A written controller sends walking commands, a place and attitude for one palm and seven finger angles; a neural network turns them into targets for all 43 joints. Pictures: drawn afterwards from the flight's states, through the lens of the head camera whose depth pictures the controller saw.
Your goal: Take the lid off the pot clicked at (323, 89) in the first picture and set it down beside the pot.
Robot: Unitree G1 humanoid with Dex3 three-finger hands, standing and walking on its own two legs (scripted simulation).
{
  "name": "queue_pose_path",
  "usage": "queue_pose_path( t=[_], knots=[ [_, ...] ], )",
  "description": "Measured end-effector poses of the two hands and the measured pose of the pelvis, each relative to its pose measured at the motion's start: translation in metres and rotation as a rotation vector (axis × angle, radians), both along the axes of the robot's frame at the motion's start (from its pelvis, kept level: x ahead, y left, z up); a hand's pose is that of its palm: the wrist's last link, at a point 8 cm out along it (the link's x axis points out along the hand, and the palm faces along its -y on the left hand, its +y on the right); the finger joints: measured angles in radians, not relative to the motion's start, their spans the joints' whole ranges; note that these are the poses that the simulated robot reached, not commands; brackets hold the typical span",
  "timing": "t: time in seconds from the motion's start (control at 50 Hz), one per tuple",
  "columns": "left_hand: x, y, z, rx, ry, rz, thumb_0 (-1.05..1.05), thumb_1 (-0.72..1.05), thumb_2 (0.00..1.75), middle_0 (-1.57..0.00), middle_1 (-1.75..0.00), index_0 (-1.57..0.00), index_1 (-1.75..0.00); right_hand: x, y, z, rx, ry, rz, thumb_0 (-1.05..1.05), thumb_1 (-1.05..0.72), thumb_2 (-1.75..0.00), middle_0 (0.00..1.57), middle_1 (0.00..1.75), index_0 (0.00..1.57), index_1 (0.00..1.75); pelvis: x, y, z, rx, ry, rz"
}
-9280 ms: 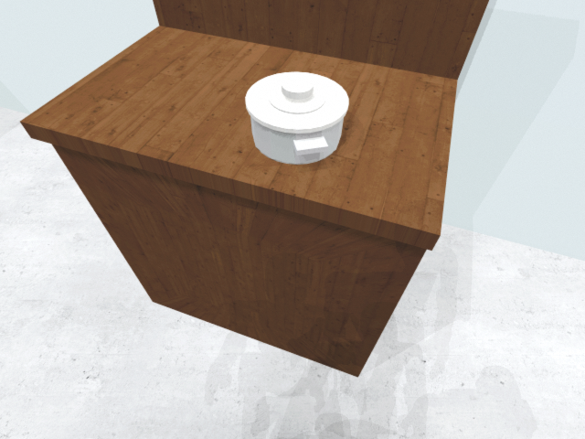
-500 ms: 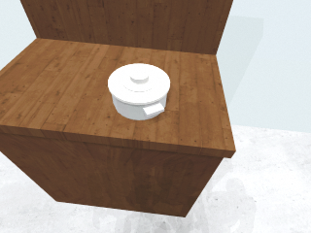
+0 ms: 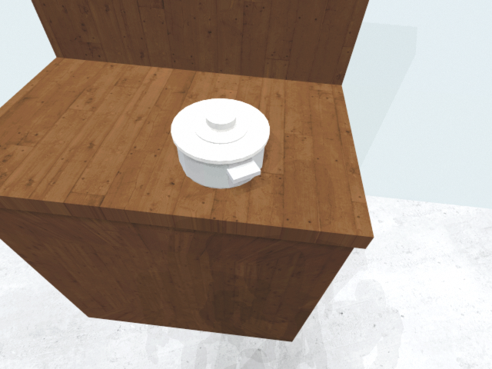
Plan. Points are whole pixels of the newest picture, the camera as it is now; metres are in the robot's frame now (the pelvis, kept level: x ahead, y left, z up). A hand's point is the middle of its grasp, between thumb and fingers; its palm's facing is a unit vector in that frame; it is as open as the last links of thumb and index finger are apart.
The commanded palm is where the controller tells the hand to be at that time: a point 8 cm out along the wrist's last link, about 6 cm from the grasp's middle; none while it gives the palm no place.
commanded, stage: look again from close up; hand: left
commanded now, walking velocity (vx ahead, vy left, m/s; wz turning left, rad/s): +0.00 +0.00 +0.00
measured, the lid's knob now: (220, 117) +0.49 +0.09 +0.15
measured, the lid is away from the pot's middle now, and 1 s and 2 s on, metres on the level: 0.00 0.00 0.00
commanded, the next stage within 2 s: lift the closed hand beside the body in 0.02 s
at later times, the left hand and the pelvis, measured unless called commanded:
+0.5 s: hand (113, 367) +0.13 +0.20 -0.01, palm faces +0.21 -0.94 -0.28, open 4.7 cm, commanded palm +0.08 +0.24 +0.03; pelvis -0.01 -0.01 +0.00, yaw +0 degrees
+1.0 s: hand (62, 332) +0.14 +0.23 +0.10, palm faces +0.31 -0.83 -0.46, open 3.1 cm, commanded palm +0.08 +0.26 +0.14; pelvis +0.00 -0.01 +0.00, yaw +0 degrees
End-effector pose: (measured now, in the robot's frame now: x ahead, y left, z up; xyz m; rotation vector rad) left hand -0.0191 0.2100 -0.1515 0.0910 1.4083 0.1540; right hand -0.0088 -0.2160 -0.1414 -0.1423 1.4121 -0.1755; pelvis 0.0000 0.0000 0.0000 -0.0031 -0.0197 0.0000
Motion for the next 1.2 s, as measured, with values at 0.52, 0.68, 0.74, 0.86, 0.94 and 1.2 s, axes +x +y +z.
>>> queue_pose_path(
  t=[0.52,0.68,0.74,0.86,0.94,1.2],
  knots=[
    [0.112,0.032,0.172,0.264,-0.931,-0.054,0.01,0.91,0.90,-0.71,-0.86,-0.71,-0.86,0.196,-0.017,0.093,-0.011,-0.867,0.181,0.02,-0.91,-0.90,0.20,0.30,0.20,0.30,-0.013,-0.007,0.001,0.000,-0.019,0.009],
    [0.102,0.044,0.217,0.380,-1.048,-0.031,0.01,0.90,0.90,-1.05,-1.23,-1.05,-1.23,0.224,-0.001,0.102,0.004,-0.900,0.295,0.01,-0.91,-0.90,0.20,0.30,0.20,0.30,-0.009,-0.013,0.002,-0.005,-0.031,0.030],
    [0.105,0.047,0.227,0.406,-1.070,-0.029,0.01,0.90,0.90,-1.15,-1.34,-1.15,-1.33,0.220,0.002,0.093,0.017,-0.858,0.283,0.01,-0.91,-0.90,0.20,0.30,0.20,0.30,-0.007,-0.015,0.002,-0.004,-0.036,0.028],
    [0.118,0.052,0.265,0.490,-1.169,-0.096,0.01,0.90,0.90,-1.25,-1.45,-1.25,-1.45,0.201,0.001,0.075,0.029,-0.777,0.261,0.02,-0.90,-0.90,0.21,0.30,0.20,0.30,-0.001,-0.016,0.003,-0.003,-0.041,0.018],
    [0.122,0.055,0.279,0.527,-1.196,-0.135,0.01,0.90,0.90,-1.28,-1.48,-1.28,-1.48,0.189,-0.005,0.065,0.029,-0.732,0.209,0.02,-0.90,-0.90,0.21,0.30,0.21,0.30,0.002,-0.016,0.003,-0.001,-0.040,0.005],
    [0.130,0.055,0.305,0.560,-1.300,-0.201,0.01,0.89,0.90,-1.30,-1.50,-1.30,-1.50,0.187,-0.025,0.073,-0.039,-0.760,0.169,0.02,-0.90,-0.90,0.20,0.30,0.20,0.30,0.000,-0.012,0.004,-0.006,-0.046,-0.011]
  ],
)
